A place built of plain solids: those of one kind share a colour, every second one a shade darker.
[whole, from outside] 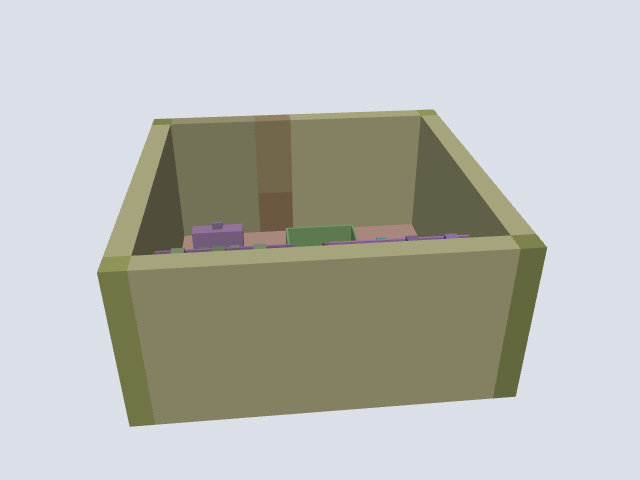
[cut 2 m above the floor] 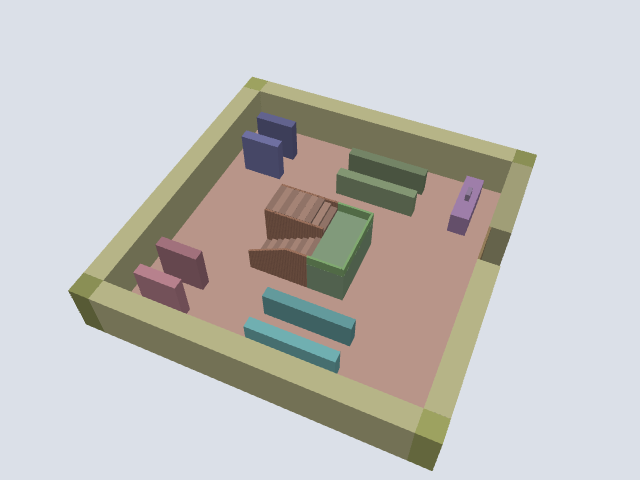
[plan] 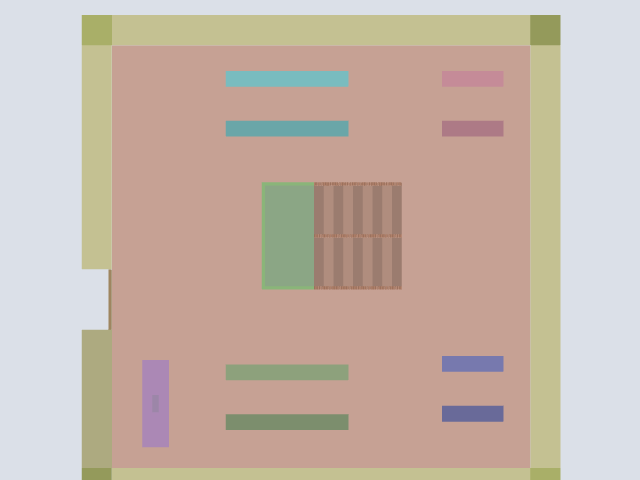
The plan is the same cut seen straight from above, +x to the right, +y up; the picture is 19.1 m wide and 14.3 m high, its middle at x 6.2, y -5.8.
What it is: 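A two-storey reading room whose mezzanine is reached by a dog-leg stair, one wing of it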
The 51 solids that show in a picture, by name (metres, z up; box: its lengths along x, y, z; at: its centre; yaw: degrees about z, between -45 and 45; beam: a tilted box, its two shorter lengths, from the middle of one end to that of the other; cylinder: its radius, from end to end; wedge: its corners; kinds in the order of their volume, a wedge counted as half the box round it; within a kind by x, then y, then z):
{
 "wall_1": {"box": [0.9, 4.12, 6.61], "at": [-0.45, -10.53, 3.01]},
 "wall_2": {"box": [0.9, 6.68, 6.61], "at": [-0.45, -3.34, 3.01]},
 "wall_3": {"box": [12.47, 0.9, 6.61], "at": [6.23, -13.04, 3.01]},
 "wall_4": {"box": [12.47, 0.9, 6.61], "at": [6.23, 0.45, 3.01]},
 "wall_5": {"box": [0.9, 12.59, 6.61], "at": [12.92, -6.3, 3.01]},
 "floor_main_1": {"box": [12.47, 12.59, 0.3], "at": [6.23, -6.3, -0.15]},
 "wall_corner_1": {"box": [0.9, 0.9, 6.61], "at": [-0.45, -13.04, 3.01]},
 "wall_corner_2": {"box": [0.9, 0.9, 6.61], "at": [-0.45, 0.45, 3.01]},
 "wall_corner_3": {"box": [0.9, 0.9, 6.61], "at": [12.92, -13.04, 3.01]},
 "wall_corner_4": {"box": [0.9, 0.9, 6.61], "at": [12.92, 0.45, 3.01]},
 "step_1": {"box": [0.29, 1.45, 2.02], "at": [6.17, -6.45, 0.71]},
 "step_2": {"box": [0.29, 1.45, 1.71], "at": [6.17, -4.91, 0.55]},
 "step_3": {"box": [0.29, 1.45, 2.17], "at": [6.46, -6.45, 0.79]},
 "step_4": {"box": [0.29, 1.45, 1.55], "at": [6.46, -4.91, 0.47]},
 "step_5": {"box": [0.29, 1.45, 2.33], "at": [6.75, -6.45, 0.86]},
 "step_6": {"box": [0.29, 1.45, 1.39], "at": [6.75, -4.91, 0.4]},
 "step_7": {"box": [0.29, 1.45, 2.49], "at": [7.04, -6.45, 0.94]},
 "step_8": {"box": [0.29, 1.45, 1.24], "at": [7.04, -4.91, 0.32]},
 "step_9": {"box": [0.29, 1.45, 2.64], "at": [7.33, -6.45, 1.02]},
 "step_10": {"box": [0.29, 1.45, 1.08], "at": [7.33, -4.91, 0.24]},
 "step_11": {"box": [0.29, 1.45, 2.8], "at": [7.62, -6.45, 1.1]},
 "step_12": {"box": [0.29, 1.45, 0.92], "at": [7.62, -4.91, 0.16]},
 "step_13": {"box": [0.29, 1.45, 2.96], "at": [7.91, -6.45, 1.18]},
 "step_14": {"box": [0.29, 1.45, 0.77], "at": [7.91, -4.91, 0.08]},
 "step_15": {"box": [0.29, 1.45, 3.11], "at": [8.2, -6.45, 1.26]},
 "step_16": {"box": [0.29, 1.45, 0.61], "at": [8.2, -4.91, 0.01]},
 "step_17": {"box": [0.29, 1.45, 3.27], "at": [8.49, -6.45, 1.33]},
 "step_18": {"box": [0.29, 1.45, 0.46], "at": [8.49, -4.91, -0.07]},
 "stack_1": {"box": [3.66, 0.47, 1.22], "at": [5.22, -11.22, 0.61]},
 "stack_2": {"box": [3.66, 0.47, 1.22], "at": [5.22, -9.74, 0.61]},
 "stack_3": {"box": [1.83, 0.47, 2.0], "at": [11.0, -11.47, 4.12]},
 "stack_4": {"box": [1.83, 0.47, 2.0], "at": [11.0, -9.98, 4.12]},
 "stack_5": {"box": [1.83, 0.47, 2.0], "at": [11.0, -8.5, 4.12]},
 "floor_1": {"box": [1.56, 3.2, 1.86], "at": [5.24, -5.68, 0.63]},
 "wall_head_1": {"box": [0.9, 1.8, 3.96], "at": [-0.45, -7.58, 4.33]},
 "zpa_stack_1": {"box": [3.66, 0.47, 1.22], "at": [5.22, -2.48, 0.61]},
 "zpa_stack_2": {"box": [3.66, 0.47, 1.22], "at": [5.22, -1.0, 0.61]},
 "zuc_stack_1": {"box": [1.83, 0.47, 2.05], "at": [10.75, -2.48, 1.02]},
 "zuc_stack_2": {"box": [1.83, 0.47, 2.05], "at": [10.75, -1.0, 1.02]},
 "zud_stack_1": {"box": [1.83, 0.47, 2.05], "at": [10.75, -10.98, 1.02]},
 "zud_stack_2": {"box": [1.83, 0.47, 2.05], "at": [10.75, -9.49, 1.02]},
 "zme_stack_1": {"box": [1.83, 0.47, 2.0], "at": [11.0, -2.77, 4.12]},
 "zme_stack_2": {"box": [1.83, 0.47, 2.0], "at": [11.0, -1.28, 4.12]},
 "desk_counter_1": {"box": [0.8, 2.6, 1.05], "at": [1.3, -10.68, 0.53]},
 "rail_guard_1": {"box": [0.1, 5.41, 1.07], "at": [8.69, -9.88, 3.66]},
 "rail_guard_2": {"box": [0.1, 5.73, 1.07], "at": [8.69, -2.87, 3.66]},
 "rail_1": {"box": [0.1, 3.2, 1.07], "at": [4.51, -5.68, 2.1]},
 "rail_2": {"box": [1.46, 0.1, 1.07], "at": [5.29, -7.23, 2.1]},
 "rail_3": {"box": [1.46, 0.1, 1.07], "at": [5.29, -4.13, 2.1]},
 "wall_leaf_1": {"box": [0.1, 1.8, 2.65], "at": [-0.05, -7.58, 1.02]},
 "desk_screen_1": {"box": [0.2, 0.52, 0.37], "at": [1.3, -10.68, 1.24]}
}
